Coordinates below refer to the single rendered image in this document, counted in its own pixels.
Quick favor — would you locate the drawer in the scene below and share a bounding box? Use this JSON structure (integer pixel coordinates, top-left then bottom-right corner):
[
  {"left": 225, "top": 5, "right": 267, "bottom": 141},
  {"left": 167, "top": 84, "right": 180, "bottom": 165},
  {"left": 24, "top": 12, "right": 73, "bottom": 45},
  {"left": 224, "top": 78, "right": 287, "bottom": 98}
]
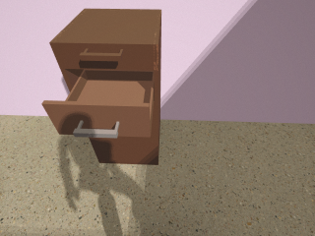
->
[{"left": 42, "top": 69, "right": 155, "bottom": 138}]

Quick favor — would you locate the handle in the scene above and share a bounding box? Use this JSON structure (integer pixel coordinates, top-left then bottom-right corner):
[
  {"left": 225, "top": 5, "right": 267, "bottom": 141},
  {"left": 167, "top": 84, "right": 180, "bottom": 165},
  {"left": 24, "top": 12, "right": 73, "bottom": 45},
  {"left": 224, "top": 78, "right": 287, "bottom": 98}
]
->
[
  {"left": 79, "top": 52, "right": 123, "bottom": 62},
  {"left": 73, "top": 120, "right": 120, "bottom": 139}
]

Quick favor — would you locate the cabinet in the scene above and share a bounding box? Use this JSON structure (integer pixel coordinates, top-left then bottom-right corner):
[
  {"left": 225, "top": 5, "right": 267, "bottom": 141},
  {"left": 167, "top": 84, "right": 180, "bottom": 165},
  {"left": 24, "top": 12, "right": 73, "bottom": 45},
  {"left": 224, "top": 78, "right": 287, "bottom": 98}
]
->
[{"left": 49, "top": 8, "right": 161, "bottom": 165}]

